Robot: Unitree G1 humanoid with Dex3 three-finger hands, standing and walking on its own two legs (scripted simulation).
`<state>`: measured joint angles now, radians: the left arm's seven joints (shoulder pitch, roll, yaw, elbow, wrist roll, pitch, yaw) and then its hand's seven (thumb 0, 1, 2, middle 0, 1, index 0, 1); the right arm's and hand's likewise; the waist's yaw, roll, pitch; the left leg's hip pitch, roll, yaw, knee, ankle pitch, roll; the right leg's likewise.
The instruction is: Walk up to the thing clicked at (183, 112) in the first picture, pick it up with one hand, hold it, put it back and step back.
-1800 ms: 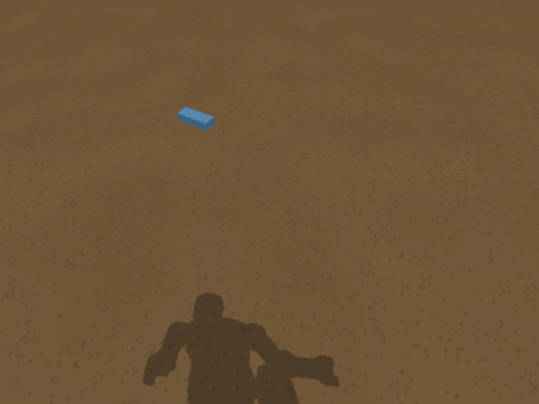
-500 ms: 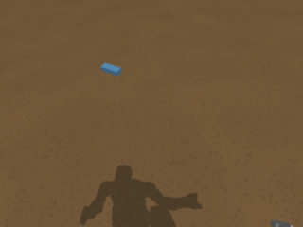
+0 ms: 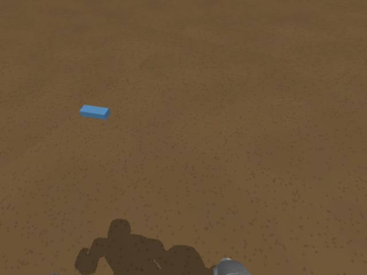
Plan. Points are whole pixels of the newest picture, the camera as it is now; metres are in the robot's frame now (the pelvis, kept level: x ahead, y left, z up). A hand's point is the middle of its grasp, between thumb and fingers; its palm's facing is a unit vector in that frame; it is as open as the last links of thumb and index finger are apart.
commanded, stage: walk up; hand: left
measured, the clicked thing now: (95, 112) +1.48 +0.66 -0.75
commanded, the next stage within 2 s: none
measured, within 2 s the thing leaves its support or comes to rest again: neither
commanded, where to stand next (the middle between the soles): +1.07 +0.63 m, yaw -17 degrees
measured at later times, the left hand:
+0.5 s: hand (42, 234) +0.29 +0.39 -0.15, palm faces -0.08 -0.88 -0.46, open 7.4 cm
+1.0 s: hand (48, 138) +0.63 +0.47 -0.13, palm faces -0.20 -0.83 -0.52, open 7.4 cm
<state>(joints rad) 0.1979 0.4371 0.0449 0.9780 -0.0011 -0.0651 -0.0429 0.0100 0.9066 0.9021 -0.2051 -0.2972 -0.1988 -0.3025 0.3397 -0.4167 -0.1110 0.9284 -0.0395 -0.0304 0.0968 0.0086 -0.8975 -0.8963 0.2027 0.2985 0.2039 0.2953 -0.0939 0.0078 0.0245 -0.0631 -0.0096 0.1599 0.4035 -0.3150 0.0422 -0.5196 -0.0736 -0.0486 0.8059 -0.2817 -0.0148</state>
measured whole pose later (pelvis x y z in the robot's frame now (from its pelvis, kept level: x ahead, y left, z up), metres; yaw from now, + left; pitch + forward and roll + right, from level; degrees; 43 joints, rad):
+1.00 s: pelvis +0.48 +0.20 -0.02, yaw -11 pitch -2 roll +0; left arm 0.25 0.41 0.05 0.90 0.00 -0.10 0.03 0.01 0.90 0.90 -0.21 -0.30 -0.20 -0.30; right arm 0.34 -0.42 -0.10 0.83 -0.05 0.03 0.09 0.01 -0.90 -0.90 0.20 0.30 0.20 0.30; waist -0.07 0.09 0.08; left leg -0.15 0.00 0.20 0.72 -0.49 0.06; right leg -0.42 -0.01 -0.12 0.63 -0.18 -0.06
